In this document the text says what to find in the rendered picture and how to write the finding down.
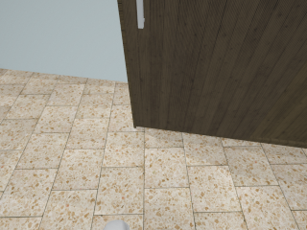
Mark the wardrobe door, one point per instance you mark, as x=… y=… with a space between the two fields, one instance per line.
x=287 y=119
x=212 y=66

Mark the robot left thigh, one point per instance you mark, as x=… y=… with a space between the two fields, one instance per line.
x=117 y=224

